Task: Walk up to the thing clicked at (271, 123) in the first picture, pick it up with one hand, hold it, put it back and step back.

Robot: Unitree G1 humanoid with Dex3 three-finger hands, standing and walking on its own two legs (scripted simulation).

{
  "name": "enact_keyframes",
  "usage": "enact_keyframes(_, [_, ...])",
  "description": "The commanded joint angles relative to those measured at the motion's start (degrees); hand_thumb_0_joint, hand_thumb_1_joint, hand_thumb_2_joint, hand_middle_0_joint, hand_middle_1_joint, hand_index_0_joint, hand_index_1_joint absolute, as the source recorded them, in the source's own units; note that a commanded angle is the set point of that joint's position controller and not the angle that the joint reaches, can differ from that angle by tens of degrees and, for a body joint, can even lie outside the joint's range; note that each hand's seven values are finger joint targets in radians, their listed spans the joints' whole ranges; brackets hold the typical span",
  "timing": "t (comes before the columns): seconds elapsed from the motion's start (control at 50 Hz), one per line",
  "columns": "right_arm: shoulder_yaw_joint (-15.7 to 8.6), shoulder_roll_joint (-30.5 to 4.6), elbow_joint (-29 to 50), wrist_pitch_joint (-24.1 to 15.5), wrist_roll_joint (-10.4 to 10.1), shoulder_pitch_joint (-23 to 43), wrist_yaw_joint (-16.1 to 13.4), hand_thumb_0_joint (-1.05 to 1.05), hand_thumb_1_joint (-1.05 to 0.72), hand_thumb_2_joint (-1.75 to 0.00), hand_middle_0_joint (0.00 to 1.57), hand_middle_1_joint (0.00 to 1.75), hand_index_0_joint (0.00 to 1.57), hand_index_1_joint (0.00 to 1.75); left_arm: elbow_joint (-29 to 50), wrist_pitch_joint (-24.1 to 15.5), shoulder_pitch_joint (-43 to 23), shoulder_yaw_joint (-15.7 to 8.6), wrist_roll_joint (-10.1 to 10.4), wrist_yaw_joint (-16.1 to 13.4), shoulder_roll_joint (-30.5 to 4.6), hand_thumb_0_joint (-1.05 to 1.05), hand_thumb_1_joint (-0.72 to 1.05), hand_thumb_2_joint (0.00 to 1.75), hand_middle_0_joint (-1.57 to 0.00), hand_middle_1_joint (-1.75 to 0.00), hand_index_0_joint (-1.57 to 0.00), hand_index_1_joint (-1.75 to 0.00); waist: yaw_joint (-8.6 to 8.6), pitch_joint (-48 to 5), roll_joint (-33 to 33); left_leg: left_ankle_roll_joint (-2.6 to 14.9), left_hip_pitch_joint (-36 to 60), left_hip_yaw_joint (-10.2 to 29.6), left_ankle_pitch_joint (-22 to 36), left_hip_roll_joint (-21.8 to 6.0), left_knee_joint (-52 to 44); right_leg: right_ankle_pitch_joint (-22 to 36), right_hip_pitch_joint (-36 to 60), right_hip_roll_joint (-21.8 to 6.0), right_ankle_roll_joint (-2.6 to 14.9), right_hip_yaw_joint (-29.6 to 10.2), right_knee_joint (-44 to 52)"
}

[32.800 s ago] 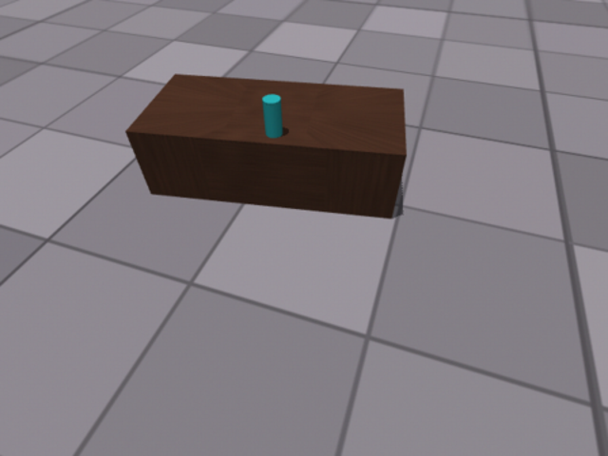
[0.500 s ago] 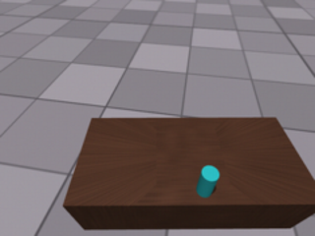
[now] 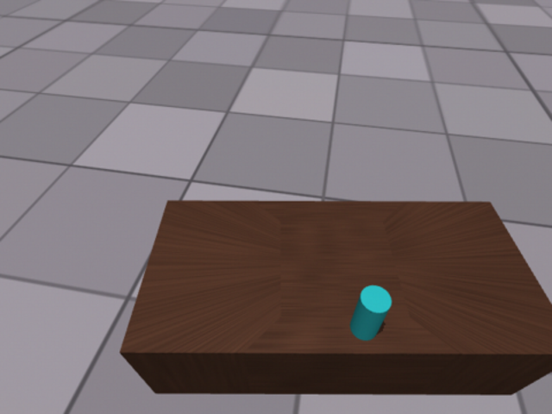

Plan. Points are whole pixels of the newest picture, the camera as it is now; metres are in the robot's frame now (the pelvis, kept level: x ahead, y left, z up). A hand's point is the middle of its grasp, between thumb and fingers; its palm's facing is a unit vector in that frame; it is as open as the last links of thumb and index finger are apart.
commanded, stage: stand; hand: right
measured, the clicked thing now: (369, 314) +0.46 -0.23 -0.34
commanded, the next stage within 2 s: step back in 1.32 s
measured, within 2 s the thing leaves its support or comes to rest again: neither
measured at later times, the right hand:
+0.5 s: hand out of the picture +0.08 -0.25 -0.16, palm faces -0.01 +0.94 -0.35, open 7.4 cm
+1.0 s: hand out of the picture +0.08 -0.25 -0.16, palm faces -0.02 +0.94 -0.35, open 7.4 cm
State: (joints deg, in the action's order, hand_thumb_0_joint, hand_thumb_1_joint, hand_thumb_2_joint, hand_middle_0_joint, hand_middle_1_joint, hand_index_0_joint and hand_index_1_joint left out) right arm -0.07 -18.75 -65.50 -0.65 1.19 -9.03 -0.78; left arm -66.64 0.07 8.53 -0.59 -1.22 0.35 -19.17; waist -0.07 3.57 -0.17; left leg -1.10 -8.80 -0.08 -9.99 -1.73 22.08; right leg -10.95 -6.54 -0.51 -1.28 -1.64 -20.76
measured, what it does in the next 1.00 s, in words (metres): stands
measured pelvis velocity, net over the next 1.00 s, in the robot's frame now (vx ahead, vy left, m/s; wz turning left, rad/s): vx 0.02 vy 0.01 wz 0.01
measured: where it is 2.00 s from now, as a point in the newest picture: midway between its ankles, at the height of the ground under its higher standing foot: outside the picture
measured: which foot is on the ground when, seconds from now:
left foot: down 0.00-1.00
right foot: down 0.00-1.00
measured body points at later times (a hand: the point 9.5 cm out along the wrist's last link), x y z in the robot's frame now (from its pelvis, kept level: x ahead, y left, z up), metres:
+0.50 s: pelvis +0.01 +0.01 +0.00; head +0.02 +0.01 +0.45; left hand +0.08 +0.30 -0.14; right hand +0.08 -0.29 -0.13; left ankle +0.03 +0.13 -0.75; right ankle +0.01 -0.14 -0.75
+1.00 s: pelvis +0.02 +0.01 +0.00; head +0.03 +0.01 +0.45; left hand +0.08 +0.30 -0.14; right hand +0.08 -0.30 -0.13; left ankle +0.03 +0.13 -0.75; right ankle +0.01 -0.14 -0.75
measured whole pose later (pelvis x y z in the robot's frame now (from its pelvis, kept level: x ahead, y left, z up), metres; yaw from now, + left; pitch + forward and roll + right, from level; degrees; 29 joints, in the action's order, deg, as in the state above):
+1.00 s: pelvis +0.02 +0.01 +0.00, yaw +0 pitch -2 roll +0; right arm -0.2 -19.8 -65.9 -0.5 0.7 -6.7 -0.2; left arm -65.7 -0.4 7.0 -0.1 -0.9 0.3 -19.4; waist -0.5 3.0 0.2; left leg -0.6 -7.2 -0.1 -10.0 -0.8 19.6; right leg -11.0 -4.7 -1.5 -1.8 -1.5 -18.1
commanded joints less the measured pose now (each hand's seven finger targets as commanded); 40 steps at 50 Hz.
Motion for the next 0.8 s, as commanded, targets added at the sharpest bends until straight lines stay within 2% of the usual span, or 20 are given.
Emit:
enact_keyframes(0.0, [-2.2, -11.9, 3.0, -1.3, -0.2, 2.2, -0.5, 0.0, -0.9, -0.9, 0.2, 0.3, 0.2, 0.3, 3.3, -1.5, -2.4, -1.9, 0.2, -1.0, -11.2, 0.0, 0.9, 0.9, -0.2, -0.3, -0.2, -0.3, -0.3, -3.0, 1.1, 2.37, 2.3, 5.1, 1.2, -5.3, -4.6, 3.1, -2.0, -5.5, 2.19, -4.7, 4.6])
enact_keyframes(0.04, [-2.2, -12.2, 2.7, -1.2, -0.2, 2.5, -0.5, 0.0, -0.9, -0.9, 0.2, 0.3, 0.2, 0.3, 3.1, -1.4, -2.4, -1.8, 0.3, -1.1, -11.1, 0.0, 0.9, 0.9, -0.2, -0.3, -0.2, -0.3, -0.35, -2.2, 0.6, 2.32, 2.1, 5.2, 0.6, -5.2, -4.9, 2.3, -2.3, -5.4, 2.17, -4.5, 4.8])
enact_keyframes(0.12, [-2.1, -12.3, 2.4, -1.3, -0.2, 2.5, -0.4, 0.0, -0.9, -0.9, 0.2, 0.3, 0.2, 0.3, 3.2, -1.5, -2.3, -1.8, 0.4, -1.1, -11.3, 0.0, 0.9, 0.9, -0.2, -0.3, -0.2, -0.3, -0.1, -2.9, -0.6, 2.27, 2.1, 5.0, 2.9, -5.5, -5.5, 5.2, -0.8, -5.6, 2.1, -4.3, 4.1])
enact_keyframes(0.14, [-2.0, -12.2, 2.5, -1.3, -0.3, 2.9, -0.4, 0.0, -0.9, -0.9, 0.2, 0.3, 0.2, 0.3, 3.1, -1.4, -1.9, -1.7, 0.4, -1.1, -11.0, 0.0, 0.9, 0.9, -0.2, -0.3, -0.2, -0.3, 0.04, -2.6, -1.0, 2.28, 1.8, 5.0, 1.6, -5.3, -5.7, 4.5, -1.0, -5.5, 1.96, -4.0, 4.4])
enact_keyframes(0.18, [-2.0, -12.2, 2.7, -1.3, -0.3, 3.5, -0.4, 0.0, -0.9, -0.9, 0.2, 0.3, 0.2, 0.3, 3.2, -1.5, -2.3, -1.8, 0.4, -1.2, -11.3, 0.0, 0.9, 0.9, -0.2, -0.3, -0.2, -0.3, 0.06, -3.4, 0.1, 2.47, 2.8, 5.0, 5.2, -5.6, -5.1, 6.5, -0.4, -5.9, 1.98, -4.1, 4.0])
enact_keyframes(0.26, [-2.1, -12.4, 2.5, -1.4, -0.4, 3.2, -0.5, 0.0, -0.9, -0.9, 0.2, 0.3, 0.2, 0.3, 3.3, -1.4, -2.7, -1.8, 0.4, -1.1, -11.2, 0.0, 0.9, 0.9, -0.2, -0.3, -0.2, -0.3, -0.07, -3.6, -0.1, 2.24, 2.7, 4.8, 6.1, -5.6, -5.5, 6.3, 0.4, -5.9, 1.88, -3.8, 4.0])
enact_keyframes(0.3, [-2.1, -12.4, 2.7, -1.4, -0.4, 3.6, -0.5, 0.0, -0.9, -0.9, 0.2, 0.3, 0.2, 0.3, 3.6, -1.5, -2.9, -1.8, 0.4, -1.1, -11.5, 0.0, 0.9, 0.9, -0.2, -0.3, -0.2, -0.3, -0.03, -4.2, 0.1, 2.39, 3.3, 4.6, 8.0, -5.8, -5.1, 8.4, 0.6, -6.2, 1.82, -3.9, 4.1])
enact_keyframes(0.4, [-2.3, -12.9, 2.6, -1.3, -0.3, 4.3, -0.4, 0.0, -0.9, -0.9, 0.2, 0.3, 0.2, 0.3, 3.4, -1.2, -3.0, -1.9, 0.4, -1.1, -11.3, 0.0, 0.9, 0.9, -0.2, -0.3, -0.2, -0.3, 0.11, -2.3, -0.6, 2.16, 2.1, 5.2, 2.2, -5.5, -6.6, 4.3, -0.5, -5.9, 1.9, -3.8, 4.8])
enact_keyframes(0.5, [-2.2, -12.4, 2.6, -1.4, -0.4, 3.8, -0.4, 0.0, -0.9, -0.9, 0.2, 0.3, 0.2, 0.3, 4.0, -1.6, -3.6, -1.9, 0.5, -1.1, -11.7, 0.0, 0.9, 0.9, -0.2, -0.3, -0.2, -0.3, 0.0, -5.0, 0.5, 2.3, 3.5, 4.5, 10.2, -5.8, -5.2, 9.6, 1.9, -6.5, 1.95, -3.7, 4.1])
enact_keyframes(0.54, [-2.3, -12.9, 2.6, -1.6, -0.4, 4.1, -0.4, 0.0, -0.9, -0.9, 0.2, 0.3, 0.2, 0.3, 3.9, -1.5, -3.2, -1.9, 0.6, -1.1, -11.7, 0.0, 0.9, 0.9, -0.2, -0.3, -0.2, -0.3, 0.11, -4.9, -0.3, 2.29, 3.8, 4.6, 10.5, -5.8, -5.4, 9.5, 1.9, -6.4, 1.9, -3.6, 4.2])
enact_keyframes(0.6, [-2.4, -13.2, 2.5, -1.3, -0.6, 4.5, -0.3, 0.0, -0.9, -0.9, 0.2, 0.3, 0.2, 0.3, 3.7, -1.4, -3.3, -1.7, 0.6, -1.1, -11.4, 0.0, 0.9, 0.9, -0.2, -0.3, -0.2, -0.3, -0.1, -3.2, 0.1, 2.12, 3.2, 4.8, 5.3, -5.4, -6.0, 5.4, -0.2, -6.2, 1.74, -3.5, 5.0])
enact_keyframes(0.68, [-2.5, -13.1, 2.6, -1.2, -0.5, 4.4, -0.2, 0.0, -0.9, -0.9, 0.2, 0.3, 0.2, 0.3, 4.0, -1.5, -3.5, -1.9, 0.6, -1.1, -12.0, 0.0, 0.9, 0.9, -0.2, -0.3, -0.2, -0.3, -0.19, -3.4, 0.7, 2.09, 2.7, 5.0, 5.3, -5.4, -6.2, 5.2, 0.3, -6.3, 1.86, -3.4, 5.3])
enact_keyframes(0.78, [-2.5, -13.1, 2.7, -1.2, -0.6, 4.5, -0.1, 0.0, -0.9, -0.9, 0.2, 0.3, 0.2, 0.3, 4.2, -1.8, -3.0, -1.8, 0.5, -1.2, -12.0, 0.0, 0.9, 0.9, -0.2, -0.3, -0.2, -0.3, -0.15, -5.4, 1.0, 2.38, 4.6, 4.9, 10.7, -5.7, -4.6, 10.1, 1.5, -6.8, 1.81, -3.4, 4.8])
